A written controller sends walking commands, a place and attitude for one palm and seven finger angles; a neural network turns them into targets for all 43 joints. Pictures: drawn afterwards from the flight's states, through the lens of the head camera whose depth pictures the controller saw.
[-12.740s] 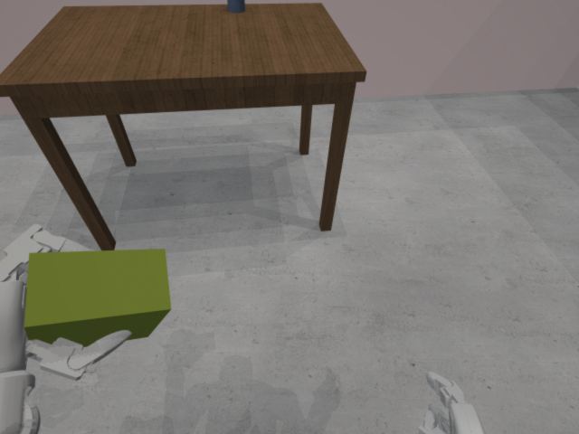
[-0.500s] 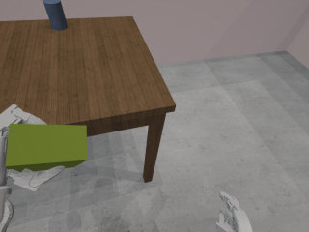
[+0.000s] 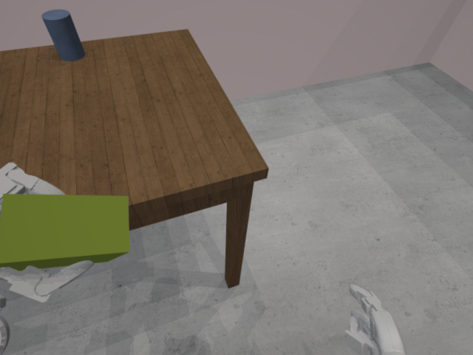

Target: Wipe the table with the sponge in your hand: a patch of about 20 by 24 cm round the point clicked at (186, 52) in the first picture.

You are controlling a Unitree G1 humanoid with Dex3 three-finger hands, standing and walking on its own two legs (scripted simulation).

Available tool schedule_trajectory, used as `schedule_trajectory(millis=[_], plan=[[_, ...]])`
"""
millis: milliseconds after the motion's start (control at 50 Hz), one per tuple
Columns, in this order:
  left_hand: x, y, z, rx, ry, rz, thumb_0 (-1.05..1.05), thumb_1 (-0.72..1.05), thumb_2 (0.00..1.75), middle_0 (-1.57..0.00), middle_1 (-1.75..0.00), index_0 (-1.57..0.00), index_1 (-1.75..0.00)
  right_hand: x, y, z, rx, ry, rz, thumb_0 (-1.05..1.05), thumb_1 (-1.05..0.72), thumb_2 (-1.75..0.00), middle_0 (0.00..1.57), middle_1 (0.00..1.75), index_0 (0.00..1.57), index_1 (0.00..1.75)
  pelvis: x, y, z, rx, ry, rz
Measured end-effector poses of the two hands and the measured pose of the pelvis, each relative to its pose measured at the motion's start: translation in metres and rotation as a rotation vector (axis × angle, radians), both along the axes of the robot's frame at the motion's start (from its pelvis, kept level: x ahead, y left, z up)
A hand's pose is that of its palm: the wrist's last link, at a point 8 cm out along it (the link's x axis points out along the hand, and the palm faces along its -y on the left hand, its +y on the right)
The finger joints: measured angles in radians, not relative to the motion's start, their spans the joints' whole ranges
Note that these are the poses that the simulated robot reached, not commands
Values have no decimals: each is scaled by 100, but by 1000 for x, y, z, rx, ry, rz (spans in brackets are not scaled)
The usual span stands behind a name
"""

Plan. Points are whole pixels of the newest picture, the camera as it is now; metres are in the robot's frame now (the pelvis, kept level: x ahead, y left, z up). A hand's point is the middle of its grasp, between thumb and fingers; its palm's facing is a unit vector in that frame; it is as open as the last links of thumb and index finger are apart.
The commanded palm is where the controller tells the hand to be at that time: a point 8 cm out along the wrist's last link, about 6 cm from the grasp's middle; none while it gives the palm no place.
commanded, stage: shuffle to correct the standing spot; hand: left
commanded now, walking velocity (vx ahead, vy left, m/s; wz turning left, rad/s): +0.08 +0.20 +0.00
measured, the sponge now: (83, 233) +0.23 +0.21 +0.15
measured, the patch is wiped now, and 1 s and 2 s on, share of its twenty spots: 0.00 0.00 0.00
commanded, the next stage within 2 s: none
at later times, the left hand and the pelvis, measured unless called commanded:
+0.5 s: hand (25, 244) +0.20 +0.25 +0.18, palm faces +0.39 -0.82 -0.42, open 10.6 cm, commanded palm +0.15 +0.30 +0.19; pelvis -0.01 +0.02 +0.00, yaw -1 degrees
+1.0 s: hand out of the picture +0.20 +0.37 +0.17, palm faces +0.43 -0.78 -0.45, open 10.6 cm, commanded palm +0.14 +0.40 +0.19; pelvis -0.02 +0.12 -0.02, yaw +0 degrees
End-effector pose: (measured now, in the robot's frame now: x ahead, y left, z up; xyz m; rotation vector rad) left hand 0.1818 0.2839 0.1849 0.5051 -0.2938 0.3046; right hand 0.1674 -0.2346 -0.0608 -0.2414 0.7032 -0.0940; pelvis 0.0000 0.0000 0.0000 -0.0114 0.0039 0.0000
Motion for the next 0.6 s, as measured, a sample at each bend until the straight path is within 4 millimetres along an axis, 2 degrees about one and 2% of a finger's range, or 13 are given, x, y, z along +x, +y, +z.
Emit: schedule_trajectory(millis=[160,300,400,520,600], plan=[[-7,4,-2,8,-20,12,-1,-54,101,-66,-138,-68,-137,-13,9,-18,30,48,-18,1,-90,-90,21,30,21,30,-5,6,-7,0,-2,4],[-12,0,5,31,-17,17,-1,-54,101,-66,-138,-68,-137,-23,18,-22,76,19,-16,1,-90,-90,21,30,21,30,-13,6,-7,15,-21,-22],[-18,-4,8,14,-35,13,-1,-54,101,-66,-138,-68,-137,-30,15,-26,76,56,-7,1,-90,-90,21,30,21,30,-14,7,-4,3,-17,0],[-20,12,7,4,-19,27,-1,-54,101,-66,-138,-68,-137,-37,12,-17,12,105,-39,1,-90,-90,21,30,21,30,-14,23,4,43,-16,-6],[-17,32,7,48,-43,1,-1,-54,101,-66,-138,-68,-137,-32,19,-21,-24,42,-86,1,-90,-90,21,30,21,30,-15,46,-10,40,-27,-1]])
